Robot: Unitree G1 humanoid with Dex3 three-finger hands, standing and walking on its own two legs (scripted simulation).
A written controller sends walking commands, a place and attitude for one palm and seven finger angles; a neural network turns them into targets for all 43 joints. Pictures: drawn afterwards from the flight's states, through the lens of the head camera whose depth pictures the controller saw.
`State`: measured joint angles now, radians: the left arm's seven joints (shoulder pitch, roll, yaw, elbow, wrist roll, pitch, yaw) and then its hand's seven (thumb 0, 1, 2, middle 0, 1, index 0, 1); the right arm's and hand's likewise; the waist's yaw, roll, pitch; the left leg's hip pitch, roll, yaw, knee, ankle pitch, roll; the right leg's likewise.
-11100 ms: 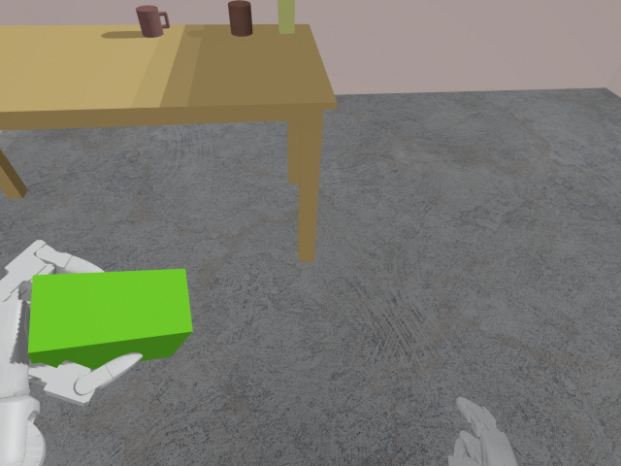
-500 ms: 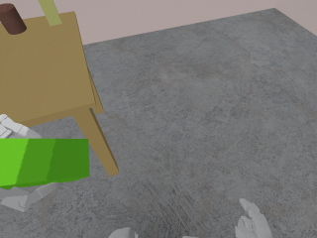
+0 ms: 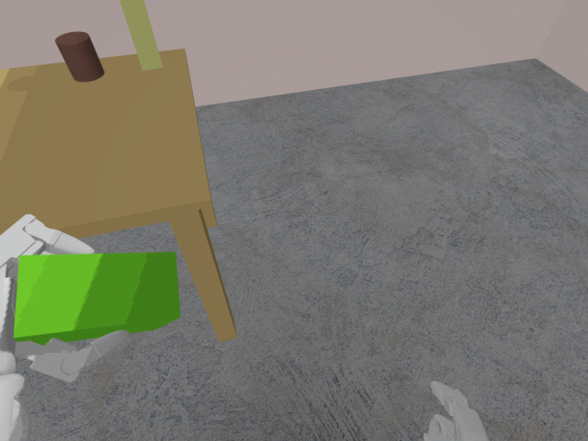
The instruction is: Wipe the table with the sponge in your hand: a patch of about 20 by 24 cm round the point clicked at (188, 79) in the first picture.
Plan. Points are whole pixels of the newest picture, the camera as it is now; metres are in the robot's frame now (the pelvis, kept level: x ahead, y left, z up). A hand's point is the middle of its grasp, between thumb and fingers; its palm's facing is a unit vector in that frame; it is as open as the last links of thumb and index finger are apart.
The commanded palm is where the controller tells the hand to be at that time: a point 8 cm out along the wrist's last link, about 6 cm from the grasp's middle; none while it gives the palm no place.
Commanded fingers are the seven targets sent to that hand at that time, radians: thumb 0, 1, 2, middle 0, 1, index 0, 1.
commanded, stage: take the last steps up to it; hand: left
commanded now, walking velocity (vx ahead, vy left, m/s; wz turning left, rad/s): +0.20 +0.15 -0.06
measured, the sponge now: (123, 297) +0.23 +0.19 +0.14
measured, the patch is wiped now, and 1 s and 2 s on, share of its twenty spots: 0.00 0.00 0.00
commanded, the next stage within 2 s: come to a stop and stand still in 0.38 s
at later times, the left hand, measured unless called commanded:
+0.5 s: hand (68, 253) +0.27 +0.26 +0.16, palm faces +0.32 -0.79 -0.52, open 10.6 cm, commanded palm +0.21 +0.31 +0.18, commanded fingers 0.00 0.10 1.30 -1.20 -1.60 -1.20 -1.60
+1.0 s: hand (56, 251) +0.26 +0.27 +0.17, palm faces +0.31 -0.83 -0.47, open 10.6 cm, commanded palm +0.21 +0.32 +0.18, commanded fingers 0.00 0.10 1.30 -1.20 -1.60 -1.20 -1.60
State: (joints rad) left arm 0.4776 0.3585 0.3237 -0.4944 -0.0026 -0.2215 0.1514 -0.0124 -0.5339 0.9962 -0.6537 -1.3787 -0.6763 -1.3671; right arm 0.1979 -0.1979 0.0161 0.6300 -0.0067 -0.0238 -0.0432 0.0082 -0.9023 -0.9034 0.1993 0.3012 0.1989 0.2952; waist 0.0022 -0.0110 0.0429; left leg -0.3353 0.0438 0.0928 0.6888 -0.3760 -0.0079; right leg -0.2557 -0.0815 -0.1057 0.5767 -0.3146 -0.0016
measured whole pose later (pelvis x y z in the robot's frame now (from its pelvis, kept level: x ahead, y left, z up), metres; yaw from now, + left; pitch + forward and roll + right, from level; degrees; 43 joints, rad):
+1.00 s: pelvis +0.04 +0.05 +0.00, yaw -3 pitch -1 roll +0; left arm 0.49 0.39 0.35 -0.55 -0.04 -0.16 0.13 -0.01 -0.53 1.00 -0.65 -1.38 -0.68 -1.37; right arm 0.17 -0.15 0.05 0.57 0.01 -0.07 -0.02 0.01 -0.90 -0.90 0.20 0.30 0.20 0.30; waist 0.01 0.04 0.09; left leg -0.37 0.12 0.11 0.62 -0.28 -0.03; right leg -0.26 0.02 -0.14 0.57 -0.29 -0.07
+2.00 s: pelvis +0.00 +0.09 +0.01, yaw -4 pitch -2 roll +0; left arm 0.42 0.35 0.31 -0.40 -0.03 -0.24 0.09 -0.01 -0.53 1.00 -0.66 -1.38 -0.68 -1.37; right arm 0.27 -0.22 0.02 0.58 0.01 -0.16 -0.02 0.01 -0.90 -0.90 0.20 0.30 0.20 0.30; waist 0.02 -0.02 0.06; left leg -0.22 -0.01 0.11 0.46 -0.21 0.06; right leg -0.26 0.00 -0.07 0.46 -0.19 -0.02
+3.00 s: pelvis +0.07 +0.17 +0.00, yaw -8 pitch -2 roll -1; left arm 0.41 0.37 0.37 -0.49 -0.02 -0.23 0.12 -0.01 -0.53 1.00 -0.66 -1.38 -0.68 -1.37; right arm 0.24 -0.17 0.02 0.58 0.00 -0.09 0.02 0.01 -0.90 -0.90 0.20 0.30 0.20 0.29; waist -0.01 -0.01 0.06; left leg -0.21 -0.07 0.12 0.54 -0.31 0.12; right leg -0.47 -0.02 -0.08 1.03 -0.40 -0.01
